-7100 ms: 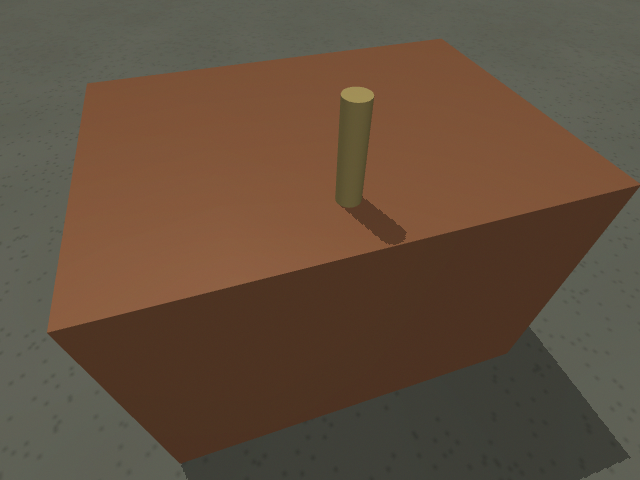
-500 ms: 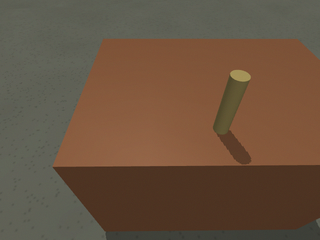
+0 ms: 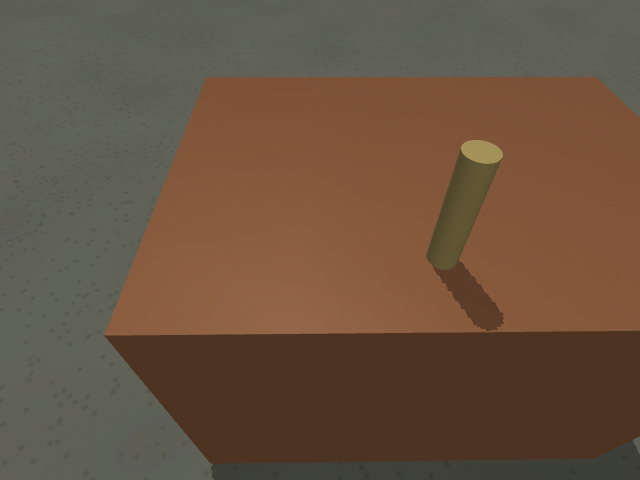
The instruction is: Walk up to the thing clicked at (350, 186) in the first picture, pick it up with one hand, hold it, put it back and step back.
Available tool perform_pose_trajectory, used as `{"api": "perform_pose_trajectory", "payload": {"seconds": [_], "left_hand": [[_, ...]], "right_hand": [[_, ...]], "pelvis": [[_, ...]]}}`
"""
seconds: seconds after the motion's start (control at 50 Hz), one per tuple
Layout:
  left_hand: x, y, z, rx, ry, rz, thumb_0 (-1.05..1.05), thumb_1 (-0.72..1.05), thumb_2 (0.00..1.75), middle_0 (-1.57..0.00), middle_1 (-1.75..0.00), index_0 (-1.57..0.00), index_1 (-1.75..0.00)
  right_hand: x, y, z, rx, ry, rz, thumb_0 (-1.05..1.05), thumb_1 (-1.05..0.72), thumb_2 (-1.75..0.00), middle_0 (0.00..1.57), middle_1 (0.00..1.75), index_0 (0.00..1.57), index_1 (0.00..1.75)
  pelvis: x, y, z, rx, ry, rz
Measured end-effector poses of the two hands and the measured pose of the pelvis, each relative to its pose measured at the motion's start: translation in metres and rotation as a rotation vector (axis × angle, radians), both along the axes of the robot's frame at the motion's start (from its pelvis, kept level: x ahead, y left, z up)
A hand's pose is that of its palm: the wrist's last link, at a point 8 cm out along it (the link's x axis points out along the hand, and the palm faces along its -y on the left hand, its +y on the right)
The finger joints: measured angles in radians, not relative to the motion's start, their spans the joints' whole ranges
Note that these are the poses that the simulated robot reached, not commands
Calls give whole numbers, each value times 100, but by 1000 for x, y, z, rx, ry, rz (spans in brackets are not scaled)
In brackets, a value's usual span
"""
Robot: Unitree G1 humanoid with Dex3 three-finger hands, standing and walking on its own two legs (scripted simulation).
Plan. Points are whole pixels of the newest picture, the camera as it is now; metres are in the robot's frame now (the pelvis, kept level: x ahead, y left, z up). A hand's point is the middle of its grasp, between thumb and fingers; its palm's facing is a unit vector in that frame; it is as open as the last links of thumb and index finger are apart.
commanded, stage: stand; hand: right
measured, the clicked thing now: (459, 211) +0.48 -0.20 +0.07
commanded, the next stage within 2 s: rise first in 0.02 s
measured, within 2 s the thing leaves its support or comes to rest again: neither
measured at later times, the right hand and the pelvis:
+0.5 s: hand (527, 467) +0.18 -0.26 -0.09, palm faces +0.26 +0.91 -0.33, open 13.9 cm; pelvis +0.00 +0.01 -0.01, yaw -1 degrees
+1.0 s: hand (566, 433) +0.18 -0.26 +0.02, palm faces +0.33 +0.87 -0.37, open 17.6 cm; pelvis +0.01 +0.01 -0.01, yaw -1 degrees
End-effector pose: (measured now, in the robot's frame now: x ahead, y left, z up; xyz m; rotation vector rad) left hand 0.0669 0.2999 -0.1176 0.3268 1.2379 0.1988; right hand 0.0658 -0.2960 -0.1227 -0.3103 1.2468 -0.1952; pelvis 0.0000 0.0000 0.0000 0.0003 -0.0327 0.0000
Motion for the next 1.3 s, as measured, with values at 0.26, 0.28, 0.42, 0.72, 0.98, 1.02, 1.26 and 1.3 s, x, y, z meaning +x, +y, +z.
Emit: {"api": "perform_pose_trajectory", "payload": {"seconds": [0.26,0.28,0.42,0.72,0.98,1.02,1.26,1.3], "left_hand": [[43,-14,7,-30,-238,47,1,76,75,-12,-19,-12,-19],[52,-15,9,-29,-271,49,1,71,70,-11,-17,-11,-17],[88,-21,22,-36,-402,45,1,33,36,-6,-8,-7,-8],[99,-44,37,-89,-537,-15,0,-37,6,-7,-5,-7,-6],[88,-32,30,-86,-496,8,-1,-52,3,-6,-5,-7,-5],[88,-31,31,-80,-501,3,-1,-53,3,-6,-5,-7,-5],[89,-33,35,-96,-548,-2,-1,-54,4,-6,-5,-6,-5],[86,-35,33,-102,-543,-3,-1,-54,4,-6,-4,-6,-5]], "right_hand": [[43,11,8,12,-238,-68,1,-76,-75,14,20,13,19],[51,11,10,8,-273,-78,1,-71,-71,13,17,12,17],[85,4,43,-35,-481,-102,1,-34,-37,9,9,8,8],[89,4,117,-127,-758,-51,0,37,-9,5,6,5,6],[83,2,167,-191,-931,3,-1,56,-4,5,6,5,6],[82,3,173,-203,-957,12,-1,56,-4,5,6,5,6],[72,4,205,-249,-1084,54,-1,57,-4,5,6,5,6],[70,4,209,-255,-1097,59,-1,57,-4,5,6,5,6]], "pelvis": [[-12,1,-5,-1,27,-4],[-13,2,-6,-1,35,-5],[-7,5,-7,2,71,-8],[8,7,-6,-1,23,-17],[6,10,-7,-3,-1,-20],[4,10,-7,-3,-4,-21],[-1,12,-7,-4,-20,-28],[-2,12,-7,-4,-22,-28]]}}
